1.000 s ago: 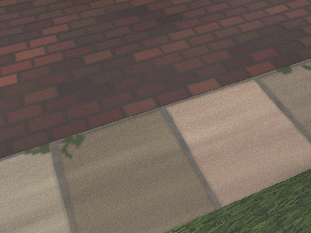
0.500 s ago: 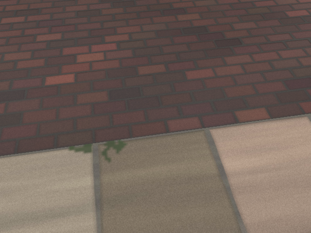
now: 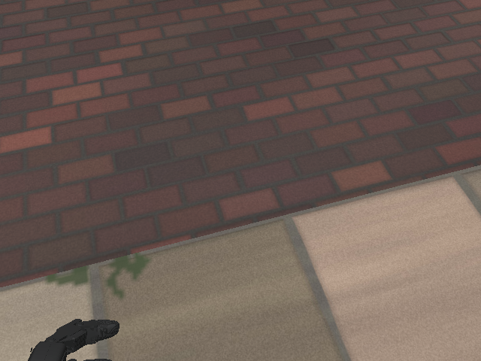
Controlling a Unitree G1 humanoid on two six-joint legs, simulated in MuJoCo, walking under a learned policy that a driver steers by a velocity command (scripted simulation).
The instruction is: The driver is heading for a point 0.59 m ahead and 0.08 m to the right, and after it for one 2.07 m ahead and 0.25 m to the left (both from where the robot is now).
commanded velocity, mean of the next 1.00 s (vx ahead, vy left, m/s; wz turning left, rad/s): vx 0.49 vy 0.00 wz -0.02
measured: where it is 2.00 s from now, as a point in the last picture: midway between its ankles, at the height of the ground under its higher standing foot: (204, 211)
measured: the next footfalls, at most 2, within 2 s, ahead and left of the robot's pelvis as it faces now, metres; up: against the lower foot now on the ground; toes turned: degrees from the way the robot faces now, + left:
left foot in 0.50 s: +0.48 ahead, +0.13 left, +0.00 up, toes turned -1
right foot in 1.00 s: +0.71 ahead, -0.12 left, +0.00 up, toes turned -2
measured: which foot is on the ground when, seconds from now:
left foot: up 0.00-0.48, down 0.50-1.00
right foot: down 0.00-0.52, up 0.54-0.98, down 1.00-1.00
